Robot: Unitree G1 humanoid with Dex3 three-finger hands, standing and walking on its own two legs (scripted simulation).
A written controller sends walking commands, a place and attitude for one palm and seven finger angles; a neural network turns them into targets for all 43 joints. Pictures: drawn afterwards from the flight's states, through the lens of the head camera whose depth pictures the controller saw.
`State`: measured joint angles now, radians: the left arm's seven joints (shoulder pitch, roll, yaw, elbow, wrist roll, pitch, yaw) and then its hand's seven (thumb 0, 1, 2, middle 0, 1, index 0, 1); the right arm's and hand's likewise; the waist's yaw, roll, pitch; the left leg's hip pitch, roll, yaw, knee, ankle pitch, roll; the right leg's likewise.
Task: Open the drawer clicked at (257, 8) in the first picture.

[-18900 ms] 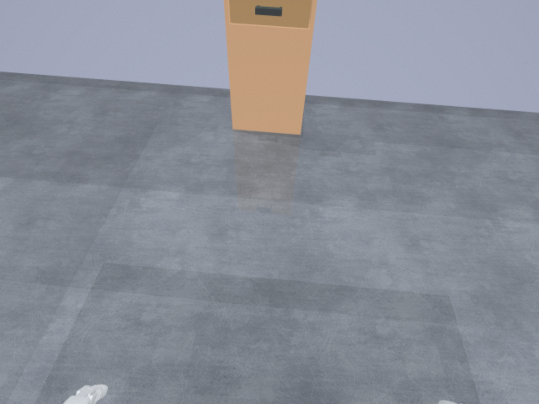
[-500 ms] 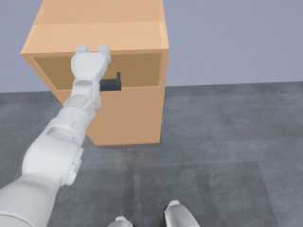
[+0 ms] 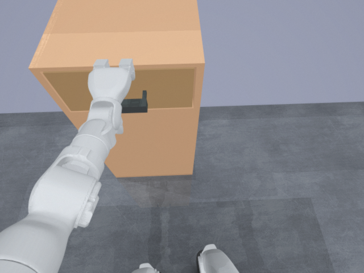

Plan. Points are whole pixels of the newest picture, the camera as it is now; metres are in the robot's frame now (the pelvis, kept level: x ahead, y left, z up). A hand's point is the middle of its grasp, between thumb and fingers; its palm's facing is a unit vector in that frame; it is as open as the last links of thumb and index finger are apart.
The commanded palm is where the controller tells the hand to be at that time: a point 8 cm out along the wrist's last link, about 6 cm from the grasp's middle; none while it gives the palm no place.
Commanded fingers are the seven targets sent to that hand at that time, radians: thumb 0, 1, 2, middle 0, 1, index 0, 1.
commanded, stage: lower the fingers behind the handle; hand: left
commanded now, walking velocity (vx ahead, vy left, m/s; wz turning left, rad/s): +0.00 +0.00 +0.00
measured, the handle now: (125, 100) +0.56 +0.10 -0.02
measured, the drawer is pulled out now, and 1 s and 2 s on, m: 0.00 0.00 0.00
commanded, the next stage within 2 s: lift the fingers back up to retry in 1.50 s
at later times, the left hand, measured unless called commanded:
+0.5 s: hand (118, 99) +0.52 +0.10 +0.03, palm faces +0.07 +0.03 -1.00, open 13.6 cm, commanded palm +0.50 +0.13 +0.03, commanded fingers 0.00 -0.50 0.30 -0.30 -1.20 -0.30 -1.20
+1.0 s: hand (115, 110) +0.52 +0.12 -0.01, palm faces +0.04 +0.04 -1.00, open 13.5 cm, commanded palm +0.50 +0.13 +0.00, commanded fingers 0.00 -0.50 0.30 -0.30 -1.20 -0.30 -1.20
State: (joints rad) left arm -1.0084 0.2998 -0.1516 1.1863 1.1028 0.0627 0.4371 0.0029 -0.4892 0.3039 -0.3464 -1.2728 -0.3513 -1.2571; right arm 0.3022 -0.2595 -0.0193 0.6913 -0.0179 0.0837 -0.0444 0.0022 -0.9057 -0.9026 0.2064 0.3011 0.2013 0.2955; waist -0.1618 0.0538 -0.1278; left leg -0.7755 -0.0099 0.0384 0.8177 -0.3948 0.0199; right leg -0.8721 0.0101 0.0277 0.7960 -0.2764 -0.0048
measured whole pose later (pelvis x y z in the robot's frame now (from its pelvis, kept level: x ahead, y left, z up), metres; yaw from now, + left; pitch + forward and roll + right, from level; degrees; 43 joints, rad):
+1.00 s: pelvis -0.02 +0.00 -0.04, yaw +2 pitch +26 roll +0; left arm -1.12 0.32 -0.18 1.29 1.11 0.13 0.50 0.00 -0.49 0.30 -0.34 -1.28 -0.34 -1.32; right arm 0.31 -0.25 -0.01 0.74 -0.04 0.04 -0.01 0.00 -0.91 -0.90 0.21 0.30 0.20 0.30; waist -0.19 0.06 -0.16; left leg -1.07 -0.02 0.00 1.07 -0.46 0.02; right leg -1.14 0.00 -0.01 1.02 -0.34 -0.01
